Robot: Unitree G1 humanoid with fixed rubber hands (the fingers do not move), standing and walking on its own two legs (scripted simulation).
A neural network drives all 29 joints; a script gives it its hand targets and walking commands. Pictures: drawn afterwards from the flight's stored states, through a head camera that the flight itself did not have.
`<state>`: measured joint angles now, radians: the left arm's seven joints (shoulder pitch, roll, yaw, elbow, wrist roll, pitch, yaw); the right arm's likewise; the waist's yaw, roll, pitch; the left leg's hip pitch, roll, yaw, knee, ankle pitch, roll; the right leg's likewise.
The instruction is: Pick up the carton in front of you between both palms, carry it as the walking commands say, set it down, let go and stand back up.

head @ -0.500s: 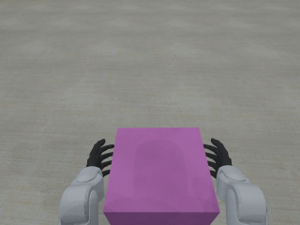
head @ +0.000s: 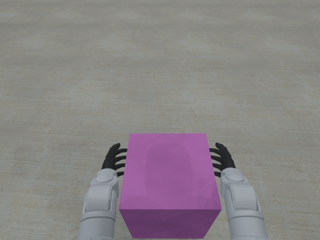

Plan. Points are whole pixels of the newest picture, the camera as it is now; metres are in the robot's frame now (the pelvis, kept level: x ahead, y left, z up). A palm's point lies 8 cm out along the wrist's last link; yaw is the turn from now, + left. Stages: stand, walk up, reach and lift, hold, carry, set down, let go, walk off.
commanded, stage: carry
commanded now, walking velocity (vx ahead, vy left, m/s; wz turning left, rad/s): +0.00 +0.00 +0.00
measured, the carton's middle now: (167, 188) +0.29 +0.00 -0.06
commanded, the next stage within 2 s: hold in 0.80 s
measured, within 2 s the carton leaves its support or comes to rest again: neither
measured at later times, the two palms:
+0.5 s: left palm (108, 174) +0.28 +0.15 +0.04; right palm (230, 174) +0.28 -0.15 +0.04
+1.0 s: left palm (103, 184) +0.25 +0.15 +0.05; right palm (229, 180) +0.26 -0.14 +0.04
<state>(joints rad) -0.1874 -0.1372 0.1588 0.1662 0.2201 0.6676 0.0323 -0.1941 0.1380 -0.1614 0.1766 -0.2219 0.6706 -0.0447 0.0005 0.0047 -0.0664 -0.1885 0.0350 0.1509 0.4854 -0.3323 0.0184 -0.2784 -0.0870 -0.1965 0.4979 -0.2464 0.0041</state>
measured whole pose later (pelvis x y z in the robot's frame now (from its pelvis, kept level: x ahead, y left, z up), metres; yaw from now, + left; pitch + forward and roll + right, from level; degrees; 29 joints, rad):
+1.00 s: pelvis -0.03 +0.00 +0.01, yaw +2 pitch -5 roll +0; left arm -0.21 -0.14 0.17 0.17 0.25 0.71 0.01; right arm -0.20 0.14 -0.16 0.16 -0.25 0.72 -0.03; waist 0.00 0.01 0.04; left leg -0.05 -0.01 -0.01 0.36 -0.23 0.01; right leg -0.11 -0.01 0.02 0.34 -0.15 0.02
